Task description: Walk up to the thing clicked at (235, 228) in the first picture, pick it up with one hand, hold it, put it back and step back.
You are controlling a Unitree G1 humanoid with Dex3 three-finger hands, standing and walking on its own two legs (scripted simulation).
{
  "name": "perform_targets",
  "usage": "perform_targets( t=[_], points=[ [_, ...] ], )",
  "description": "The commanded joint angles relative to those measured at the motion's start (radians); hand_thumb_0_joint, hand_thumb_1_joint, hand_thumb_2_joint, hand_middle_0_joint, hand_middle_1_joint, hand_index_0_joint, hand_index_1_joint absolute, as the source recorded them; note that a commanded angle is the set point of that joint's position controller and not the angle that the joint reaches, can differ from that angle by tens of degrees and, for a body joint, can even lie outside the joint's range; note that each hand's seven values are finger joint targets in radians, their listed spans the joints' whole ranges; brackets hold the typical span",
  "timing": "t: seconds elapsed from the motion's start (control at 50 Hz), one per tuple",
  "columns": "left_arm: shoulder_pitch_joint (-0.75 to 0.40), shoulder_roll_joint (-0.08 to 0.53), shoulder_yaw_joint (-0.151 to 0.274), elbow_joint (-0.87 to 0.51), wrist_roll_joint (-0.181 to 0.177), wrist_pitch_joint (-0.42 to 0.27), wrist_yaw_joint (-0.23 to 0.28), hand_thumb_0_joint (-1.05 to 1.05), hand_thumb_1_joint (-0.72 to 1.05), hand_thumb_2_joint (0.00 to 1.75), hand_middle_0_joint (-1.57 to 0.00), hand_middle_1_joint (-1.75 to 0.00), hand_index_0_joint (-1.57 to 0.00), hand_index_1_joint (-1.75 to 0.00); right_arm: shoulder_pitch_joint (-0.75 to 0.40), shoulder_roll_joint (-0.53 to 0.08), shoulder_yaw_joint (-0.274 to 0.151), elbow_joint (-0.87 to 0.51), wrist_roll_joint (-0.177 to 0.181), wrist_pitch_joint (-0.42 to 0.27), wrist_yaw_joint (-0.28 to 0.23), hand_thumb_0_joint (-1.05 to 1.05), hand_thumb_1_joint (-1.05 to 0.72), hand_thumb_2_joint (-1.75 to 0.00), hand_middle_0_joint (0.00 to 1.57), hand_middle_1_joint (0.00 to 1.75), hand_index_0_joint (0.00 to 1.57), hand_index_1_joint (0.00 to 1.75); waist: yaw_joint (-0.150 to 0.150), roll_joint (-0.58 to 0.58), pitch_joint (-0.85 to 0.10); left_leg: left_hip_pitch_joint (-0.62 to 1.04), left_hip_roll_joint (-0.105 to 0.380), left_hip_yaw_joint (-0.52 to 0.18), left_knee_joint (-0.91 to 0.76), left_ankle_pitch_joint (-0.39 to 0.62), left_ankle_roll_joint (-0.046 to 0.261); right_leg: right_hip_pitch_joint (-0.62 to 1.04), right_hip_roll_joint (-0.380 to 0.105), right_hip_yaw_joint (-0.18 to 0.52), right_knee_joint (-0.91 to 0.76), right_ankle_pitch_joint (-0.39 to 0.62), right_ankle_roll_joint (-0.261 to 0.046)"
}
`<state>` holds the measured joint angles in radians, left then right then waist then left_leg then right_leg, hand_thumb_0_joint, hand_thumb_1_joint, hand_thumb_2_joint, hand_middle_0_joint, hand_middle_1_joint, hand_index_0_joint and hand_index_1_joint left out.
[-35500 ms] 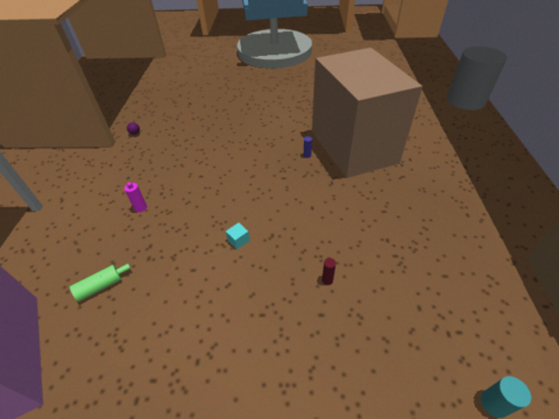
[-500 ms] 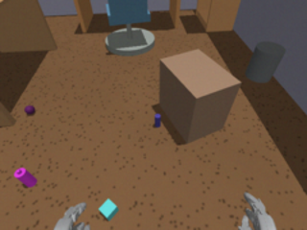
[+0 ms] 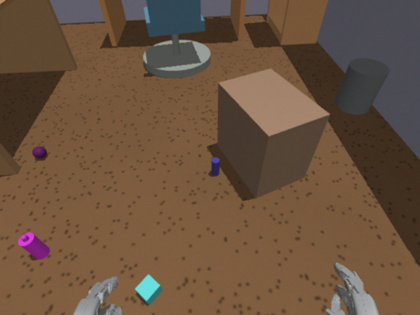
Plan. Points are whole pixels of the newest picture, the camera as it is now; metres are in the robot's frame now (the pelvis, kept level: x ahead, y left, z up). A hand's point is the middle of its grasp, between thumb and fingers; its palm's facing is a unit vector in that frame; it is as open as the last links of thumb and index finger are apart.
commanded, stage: home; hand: left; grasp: from above
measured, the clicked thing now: (149, 289) +0.40 +0.28 -0.68
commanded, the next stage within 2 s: stand in 0.94 s
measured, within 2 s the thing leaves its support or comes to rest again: neither
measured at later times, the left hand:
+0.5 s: hand out of the picture +0.16 +0.18 -0.05, palm faces +0.04 -0.98 -0.20, open 7.4 cm
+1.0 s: hand out of the picture +0.16 +0.18 -0.05, palm faces +0.04 -0.98 -0.20, open 7.4 cm
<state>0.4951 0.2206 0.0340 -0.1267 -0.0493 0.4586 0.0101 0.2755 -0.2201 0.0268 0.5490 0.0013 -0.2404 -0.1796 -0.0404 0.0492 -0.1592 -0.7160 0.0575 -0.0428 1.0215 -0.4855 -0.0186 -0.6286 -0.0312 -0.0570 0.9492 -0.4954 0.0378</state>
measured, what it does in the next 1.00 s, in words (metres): stands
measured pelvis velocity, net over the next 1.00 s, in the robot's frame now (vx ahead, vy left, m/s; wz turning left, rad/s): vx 0.00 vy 0.00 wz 0.00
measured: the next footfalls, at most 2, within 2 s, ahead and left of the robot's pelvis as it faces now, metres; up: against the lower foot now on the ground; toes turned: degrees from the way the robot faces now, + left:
none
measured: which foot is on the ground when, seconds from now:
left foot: down 0.00-1.00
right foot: down 0.00-1.00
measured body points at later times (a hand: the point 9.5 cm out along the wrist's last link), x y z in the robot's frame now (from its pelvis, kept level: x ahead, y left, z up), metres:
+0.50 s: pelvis +0.00 +0.00 +0.00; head +0.02 +0.01 +0.45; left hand +0.16 +0.23 -0.03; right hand +0.16 -0.25 -0.06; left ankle +0.01 +0.13 -0.68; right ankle -0.01 -0.15 -0.68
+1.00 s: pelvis +0.00 +0.00 +0.00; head +0.02 +0.01 +0.45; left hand +0.15 +0.23 -0.03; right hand +0.16 -0.25 -0.06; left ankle +0.01 +0.13 -0.68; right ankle -0.01 -0.15 -0.68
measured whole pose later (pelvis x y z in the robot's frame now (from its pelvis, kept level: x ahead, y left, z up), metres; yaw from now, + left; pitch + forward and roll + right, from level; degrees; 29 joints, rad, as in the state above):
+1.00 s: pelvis +0.00 +0.00 +0.00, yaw +0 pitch +10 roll -3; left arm 0.51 0.23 0.03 -0.14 -0.05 0.46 0.02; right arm 0.28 -0.22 0.03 0.54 0.00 -0.23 -0.18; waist -0.04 0.05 -0.16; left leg -0.73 0.06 -0.04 1.03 -0.49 -0.02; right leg -0.64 -0.03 -0.06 0.95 -0.49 0.04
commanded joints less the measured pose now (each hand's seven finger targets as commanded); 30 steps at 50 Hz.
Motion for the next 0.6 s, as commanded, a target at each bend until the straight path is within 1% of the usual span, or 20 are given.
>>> perform_targets(
  t=[0.0, 0.04, 0.06, 0.08, 0.1, 0.12, 0.18, 0.2, 0.22, 0.24, 0.26, 0.28, 0.34, 0.36, 0.44, 0.48, 0.5, 0.54, 0.56, 0.58],
  points=[
    [-0.005, 0.109, 0.064, -0.182, 0.002, -0.046, 0.011, 0.0, 0.88, 0.89, -0.2, -0.3, -0.2, -0.3, -0.063, -0.131, -0.056, -0.158, 0.001, -0.058, -0.015, 0.0, -0.9, -0.9, 0.2, 0.3, 0.2, 0.3, 0.001, -0.002, -0.066, 0.133, -0.042, 0.009, -0.18, 0.204, 0.021, 0.01, 0.051, -0.025, -0.144, 0.189, -0.029],
    [-0.027, 0.096, 0.05, -0.213, 0.001, -0.051, 0.011, 0.0, 0.89, 0.9, -0.2, -0.3, -0.2, -0.3, -0.062, -0.123, -0.053, -0.16, 0.001, -0.056, -0.013, 0.0, -0.9, -0.9, 0.2, 0.3, 0.2, 0.3, 0.004, 0.021, -0.08, 0.142, -0.041, 0.01, -0.172, 0.233, 0.018, 0.011, 0.05, -0.024, -0.139, 0.212, -0.03],
    [-0.011, 0.109, 0.065, -0.196, -0.002, -0.048, 0.012, 0.0, 0.9, 0.9, -0.2, -0.3, -0.2, -0.3, -0.061, -0.129, -0.056, -0.16, 0.003, -0.055, -0.015, 0.0, -0.9, -0.9, 0.2, 0.3, 0.2, 0.3, 0.001, 0.006, -0.091, 0.148, -0.04, 0.005, -0.174, 0.237, 0.02, 0.012, 0.053, -0.025, -0.138, 0.213, -0.03],
    [-0.025, 0.096, 0.048, -0.201, -0.002, -0.047, 0.011, 0.0, 0.9, 0.9, -0.2, -0.3, -0.2, -0.3, -0.062, -0.126, -0.052, -0.16, 0.002, -0.057, -0.014, 0.0, -0.9, -0.9, 0.2, 0.3, 0.2, 0.3, -0.004, 0.006, -0.072, 0.14, -0.04, 0.007, -0.173, 0.228, 0.02, 0.006, 0.051, -0.025, -0.142, 0.208, -0.03],
    [-0.038, 0.098, 0.057, -0.228, -0.005, -0.053, 0.013, 0.0, 0.9, 0.9, -0.2, -0.3, -0.2, -0.3, -0.064, -0.119, -0.05, -0.162, 0.002, -0.056, -0.014, 0.0, -0.9, -0.9, 0.2, 0.3, 0.2, 0.3, 0.002, -0.002, -0.082, 0.137, -0.041, 0.006, -0.168, 0.231, 0.022, 0.02, 0.049, -0.025, -0.143, 0.215, -0.028],
    [-0.007, 0.107, 0.075, -0.188, -0.003, -0.05, 0.014, 0.0, 0.9, 0.9, -0.2, -0.3, -0.2, -0.3, -0.056, -0.125, -0.055, -0.154, 0.001, -0.056, -0.015, 0.0, -0.9, -0.9, 0.2, 0.3, 0.2, 0.3, 0.001, -0.014, -0.096, 0.142, -0.042, 0.007, -0.163, 0.238, 0.023, 0.026, 0.049, -0.023, -0.144, 0.22, -0.028],
    [-0.017, 0.099, 0.056, -0.211, 0.002, -0.053, 0.014, 0.0, 0.9, 0.9, -0.2, -0.3, -0.2, -0.3, -0.063, -0.122, -0.053, -0.162, 0.001, -0.055, -0.014, 0.0, -0.9, -0.9, 0.2, 0.3, 0.2, 0.3, 0.005, 0.009, -0.085, 0.141, -0.042, 0.011, -0.164, 0.251, 0.02, 0.016, 0.049, -0.023, -0.136, 0.232, -0.03],
    [0.013, 0.111, 0.074, -0.173, 0.001, -0.048, 0.014, 0.0, 0.9, 0.9, -0.2, -0.3, -0.2, -0.3, -0.053, -0.129, -0.058, -0.153, -0.001, -0.052, -0.016, 0.0, -0.9, -0.9, 0.2, 0.3, 0.2, 0.3, 0.004, 0.012, -0.094, 0.144, -0.042, 0.009, -0.164, 0.256, 0.019, 0.023, 0.049, -0.023, -0.134, 0.232, -0.031],
    [-0.013, 0.101, 0.053, -0.202, 0.004, -0.052, 0.013, 0.0, 0.9, 0.9, -0.2, -0.3, -0.2, -0.3, -0.065, -0.125, -0.054, -0.163, 0.0, -0.052, -0.013, 0.0, -0.9, -0.9, 0.2, 0.3, 0.2, 0.3, 0.006, 0.007, -0.086, 0.139, -0.04, 0.008, -0.167, 0.251, 0.018, 0.016, 0.051, -0.025, -0.135, 0.227, -0.031],
    [-0.001, 0.106, 0.064, -0.193, 0.001, -0.052, 0.013, 0.0, 0.9, 0.9, -0.2, -0.3, -0.2, -0.3, -0.054, -0.127, -0.057, -0.156, 0.0, -0.051, -0.013, 0.0, -0.9, -0.9, 0.2, 0.3, 0.2, 0.3, 0.002, 0.004, -0.103, 0.151, -0.041, 0.007, -0.163, 0.26, 0.019, 0.023, 0.051, -0.024, -0.135, 0.235, -0.03],
    [-0.018, 0.1, 0.054, -0.221, 0.0, -0.053, 0.012, 0.0, 0.9, 0.9, -0.2, -0.3, -0.2, -0.3, -0.059, -0.122, -0.055, -0.162, 0.0, -0.052, -0.013, 0.0, -0.9, -0.9, 0.2, 0.3, 0.2, 0.3, -0.002, 0.012, -0.113, 0.158, -0.042, 0.006, -0.158, 0.281, 0.019, 0.028, 0.05, -0.025, -0.133, 0.256, -0.03],
    [0.007, 0.109, 0.073, -0.179, 0.0, -0.048, 0.015, 0.0, 0.9, 0.9, -0.2, -0.3, -0.2, -0.3, -0.058, -0.125, -0.058, -0.16, 0.001, -0.051, -0.015, 0.0, -0.9, -0.9, 0.2, 0.3, 0.2, 0.3, 0.004, -0.012, -0.108, 0.138, -0.045, 0.011, -0.151, 0.277, 0.022, 0.034, 0.047, -0.02, -0.14, 0.259, -0.026],
    [-0.027, 0.106, 0.058, -0.229, -0.003, -0.053, 0.014, 0.0, 0.9, 0.9, -0.2, -0.3, -0.2, -0.3, -0.059, -0.119, -0.053, -0.164, 0.001, -0.049, -0.015, 0.0, -0.9, -0.9, 0.2, 0.3, 0.2, 0.3, 0.0, -0.006, -0.112, 0.144, -0.048, 0.016, -0.144, 0.287, 0.024, 0.038, 0.044, -0.016, -0.145, 0.278, -0.024],
    [-0.011, 0.105, 0.06, -0.19, 0.0, -0.048, 0.015, 0.0, 0.9, 0.9, -0.2, -0.3, -0.2, -0.3, -0.064, -0.124, -0.054, -0.161, 0.002, -0.048, -0.015, 0.0, -0.9, -0.9, 0.2, 0.3, 0.2, 0.3, 0.0, -0.018, -0.08, 0.135, -0.045, 0.017, -0.152, 0.256, 0.025, 0.022, 0.045, -0.017, -0.15, 0.247, -0.024],
    [-0.025, 0.106, 0.064, -0.226, 0.002, -0.05, 0.016, 0.0, 0.9, 0.9, -0.2, -0.3, -0.2, -0.3, -0.061, -0.118, -0.054, -0.165, 0.0, -0.049, -0.014, 0.0, -0.9, -0.9, 0.2, 0.3, 0.2, 0.3, 0.006, 0.013, -0.098, 0.141, -0.044, 0.01, -0.158, 0.254, 0.021, 0.025, 0.044, -0.021, -0.145, 0.238, -0.029],
    [-0.015, 0.102, 0.055, -0.206, 0.004, -0.044, 0.017, 0.0, 0.9, 0.9, -0.2, -0.3, -0.2, -0.3, -0.067, -0.12, -0.054, -0.169, 0.002, -0.045, -0.015, 0.0, -0.9, -0.9, 0.2, 0.3, 0.2, 0.3, 0.006, -0.009, -0.069, 0.126, -0.045, 0.016, -0.16, 0.232, 0.024, 0.016, 0.045, -0.02, -0.155, 0.221, -0.027],
    [-0.005, 0.107, 0.064, -0.177, 0.002, -0.042, 0.015, 0.0, 0.9, 0.9, -0.2, -0.3, -0.2, -0.3, -0.058, -0.125, -0.055, -0.161, 0.002, -0.045, -0.014, 0.0, -0.9, -0.9, 0.2, 0.3, 0.2, 0.3, -0.005, -0.015, -0.069, 0.128, -0.045, 0.012, -0.161, 0.223, 0.026, 0.016, 0.045, -0.019, -0.153, 0.214, -0.027],
    [-0.027, 0.11, 0.06, -0.234, 0.002, -0.047, 0.015, 0.0, 0.9, 0.9, -0.2, -0.3, -0.2, -0.3, -0.059, -0.12, -0.056, -0.164, 0.001, -0.045, -0.014, 0.0, -0.9, -0.9, 0.2, 0.3, 0.2, 0.3, 0.003, 0.015, -0.107, 0.147, -0.044, 0.012, -0.156, 0.261, 0.022, 0.032, 0.044, -0.019, -0.144, 0.246, -0.028],
    [0.001, 0.111, 0.068, -0.184, 0.005, -0.041, 0.017, 0.0, 0.9, 0.9, -0.2, -0.3, -0.2, -0.3, -0.057, -0.125, -0.058, -0.162, 0.002, -0.046, -0.015, 0.0, -0.9, -0.9, 0.2, 0.3, 0.2, 0.3, 0.0, 0.0, -0.091, 0.14, -0.043, 0.01, -0.159, 0.25, 0.023, 0.02, 0.047, -0.021, -0.144, 0.233, -0.028],
    [-0.014, 0.102, 0.052, -0.224, 0.004, -0.043, 0.016, 0.0, 0.9, 0.9, -0.2, -0.3, -0.2, -0.3, -0.06, -0.117, -0.053, -0.17, 0.002, -0.046, -0.014, 0.0, -0.9, -0.9, 0.2, 0.3, 0.2, 0.3, 0.005, 0.0, -0.096, 0.141, -0.043, 0.009, -0.16, 0.259, 0.022, 0.027, 0.046, -0.022, -0.142, 0.241, -0.029]
  ],
)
